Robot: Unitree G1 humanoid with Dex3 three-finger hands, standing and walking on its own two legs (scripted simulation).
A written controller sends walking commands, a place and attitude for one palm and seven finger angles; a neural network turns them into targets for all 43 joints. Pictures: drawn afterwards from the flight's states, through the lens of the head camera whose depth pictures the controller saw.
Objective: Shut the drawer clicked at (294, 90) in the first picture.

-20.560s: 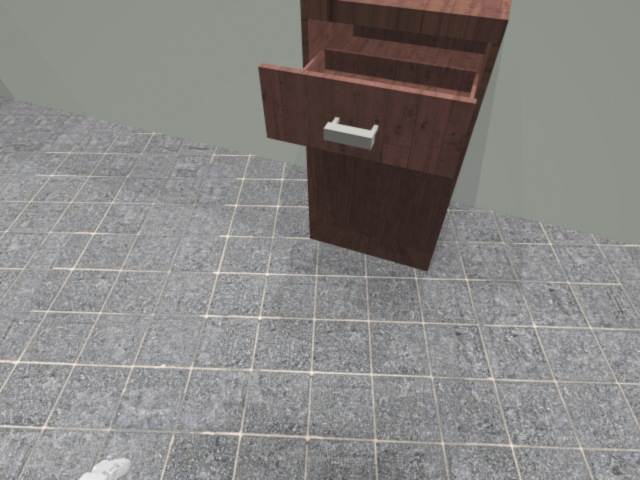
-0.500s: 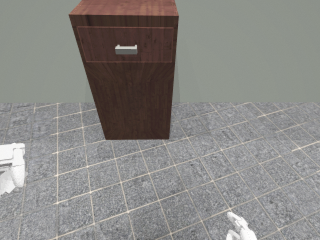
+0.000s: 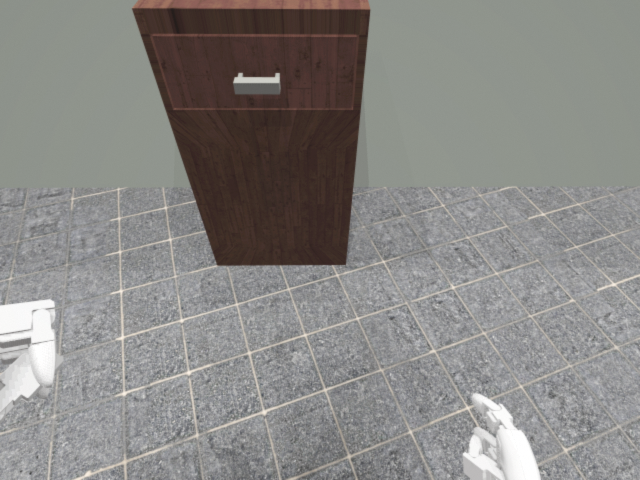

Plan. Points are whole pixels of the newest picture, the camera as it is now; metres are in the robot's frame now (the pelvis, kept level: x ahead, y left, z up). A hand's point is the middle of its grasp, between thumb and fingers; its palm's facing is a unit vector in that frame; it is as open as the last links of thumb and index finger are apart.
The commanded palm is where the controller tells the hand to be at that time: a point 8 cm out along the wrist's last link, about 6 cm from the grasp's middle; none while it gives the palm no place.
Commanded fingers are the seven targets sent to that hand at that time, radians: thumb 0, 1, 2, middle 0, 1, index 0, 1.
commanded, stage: stop stepping back and stand still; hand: left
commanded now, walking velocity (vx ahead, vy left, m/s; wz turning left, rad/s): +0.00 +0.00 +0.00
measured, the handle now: (258, 81) +0.95 +0.19 +0.01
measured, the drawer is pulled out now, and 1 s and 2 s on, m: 0.00 0.00 0.00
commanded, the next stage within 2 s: let the arm hang, fingers relaxed in 0.30 s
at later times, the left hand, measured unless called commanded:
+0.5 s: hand (90, 396) +0.20 +0.27 +0.03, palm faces +0.15 -0.86 -0.49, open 3.2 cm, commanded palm none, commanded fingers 0.00 0.90 0.90 -1.16 -1.34 -1.16 -1.34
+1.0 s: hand out of the picture -0.03 +0.24 -0.16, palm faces +0.01 -0.96 -0.29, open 5.5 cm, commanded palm none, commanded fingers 0.00 0.90 0.90 -0.20 -0.30 -0.20 -0.30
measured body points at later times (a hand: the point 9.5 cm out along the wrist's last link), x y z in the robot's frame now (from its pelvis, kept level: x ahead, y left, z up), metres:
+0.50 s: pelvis +0.00 +0.03 +0.00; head +0.02 +0.00 +0.44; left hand +0.19 +0.32 +0.06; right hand +0.17 -0.23 -0.11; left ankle +0.01 +0.11 -0.74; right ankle +0.01 -0.09 -0.74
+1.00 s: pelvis -0.01 +0.02 +0.00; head +0.01 +0.01 +0.45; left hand -0.03 +0.29 -0.14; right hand +0.00 -0.23 -0.15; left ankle +0.01 +0.11 -0.74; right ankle +0.01 -0.09 -0.74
